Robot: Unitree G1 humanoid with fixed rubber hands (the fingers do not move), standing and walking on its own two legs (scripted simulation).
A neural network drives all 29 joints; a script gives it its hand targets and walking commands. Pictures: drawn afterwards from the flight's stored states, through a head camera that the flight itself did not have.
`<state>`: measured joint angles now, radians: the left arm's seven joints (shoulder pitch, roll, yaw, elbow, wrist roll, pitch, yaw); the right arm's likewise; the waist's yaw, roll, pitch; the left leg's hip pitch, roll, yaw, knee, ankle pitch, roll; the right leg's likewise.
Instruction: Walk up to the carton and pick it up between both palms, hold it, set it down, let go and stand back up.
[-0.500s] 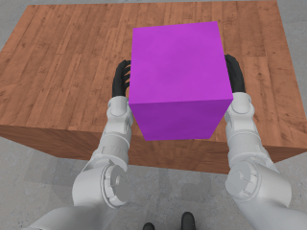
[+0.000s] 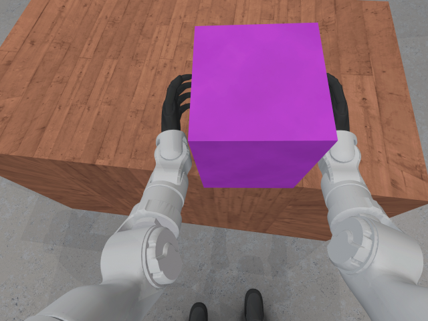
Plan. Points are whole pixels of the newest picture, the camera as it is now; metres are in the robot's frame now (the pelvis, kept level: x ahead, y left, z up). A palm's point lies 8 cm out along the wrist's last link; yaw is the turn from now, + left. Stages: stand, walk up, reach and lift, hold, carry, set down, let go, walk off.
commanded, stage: reach and lift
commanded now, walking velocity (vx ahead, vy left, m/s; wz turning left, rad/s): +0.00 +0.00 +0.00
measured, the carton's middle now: (251, 118) +0.48 -0.05 +0.01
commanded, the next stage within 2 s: none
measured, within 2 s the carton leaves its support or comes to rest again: leaves its support in 0.40 s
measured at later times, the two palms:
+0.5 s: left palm (174, 125) +0.45 +0.09 +0.04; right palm (341, 118) +0.46 -0.20 +0.04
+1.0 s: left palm (129, 121) +0.40 +0.13 +0.14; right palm (344, 100) +0.41 -0.16 +0.15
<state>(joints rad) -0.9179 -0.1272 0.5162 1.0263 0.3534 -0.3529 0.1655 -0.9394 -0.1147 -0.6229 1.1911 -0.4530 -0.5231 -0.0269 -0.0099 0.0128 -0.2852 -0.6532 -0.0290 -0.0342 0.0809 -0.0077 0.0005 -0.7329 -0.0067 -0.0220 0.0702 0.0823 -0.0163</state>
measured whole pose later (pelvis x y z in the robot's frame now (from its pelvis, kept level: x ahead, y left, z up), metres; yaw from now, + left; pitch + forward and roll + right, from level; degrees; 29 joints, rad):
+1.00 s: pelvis -0.02 -0.01 +0.01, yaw +4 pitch +14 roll -1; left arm -0.88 -0.01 0.26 1.07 0.08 -0.01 0.21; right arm -0.94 -0.13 -0.29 1.22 -0.12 -0.11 -0.08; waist -0.03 0.03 -0.28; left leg -0.43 -0.01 -0.11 0.33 -0.15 -0.02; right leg -0.43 0.02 -0.07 0.21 -0.03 -0.02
